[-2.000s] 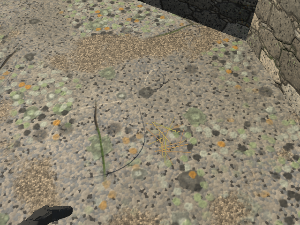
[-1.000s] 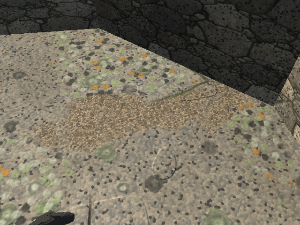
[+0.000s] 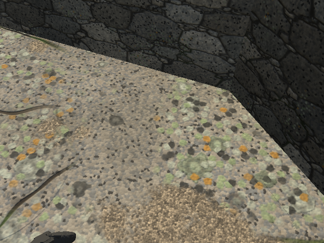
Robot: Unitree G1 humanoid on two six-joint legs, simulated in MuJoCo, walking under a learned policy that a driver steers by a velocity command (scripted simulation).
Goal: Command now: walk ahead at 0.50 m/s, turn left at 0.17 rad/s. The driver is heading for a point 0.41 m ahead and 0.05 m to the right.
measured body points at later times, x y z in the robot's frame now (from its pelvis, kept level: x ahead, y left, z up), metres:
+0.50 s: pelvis +0.27 -0.02 +0.00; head +0.30 -0.02 +0.45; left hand +0.26 +0.26 -0.13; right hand +0.49 -0.25 -0.08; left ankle +0.43 +0.11 -0.71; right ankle +0.17 -0.13 -0.73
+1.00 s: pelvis +0.37 -0.02 +0.00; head +0.38 -0.02 +0.45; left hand +0.42 +0.25 -0.14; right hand +0.48 -0.26 -0.13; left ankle +0.42 +0.10 -0.73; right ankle +0.36 -0.15 -0.73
